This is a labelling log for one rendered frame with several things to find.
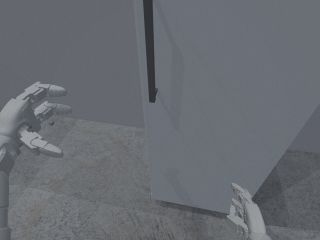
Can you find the fridge door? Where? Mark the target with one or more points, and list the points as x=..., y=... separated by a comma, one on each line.
x=236, y=82

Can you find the handle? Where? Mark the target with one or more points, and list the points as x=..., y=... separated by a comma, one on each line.
x=149, y=42

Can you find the left robot forearm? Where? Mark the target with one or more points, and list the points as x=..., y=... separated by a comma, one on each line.
x=9, y=151

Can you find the robot left hand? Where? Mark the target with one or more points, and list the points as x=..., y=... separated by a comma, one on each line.
x=17, y=114

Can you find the robot right hand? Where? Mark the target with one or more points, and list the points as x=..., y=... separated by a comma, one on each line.
x=249, y=219

